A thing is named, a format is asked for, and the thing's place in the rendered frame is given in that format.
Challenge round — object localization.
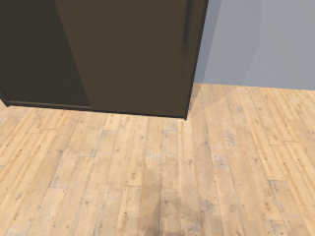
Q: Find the wardrobe door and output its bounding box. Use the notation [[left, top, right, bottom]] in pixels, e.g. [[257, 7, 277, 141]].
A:
[[54, 0, 205, 117], [0, 0, 90, 106]]

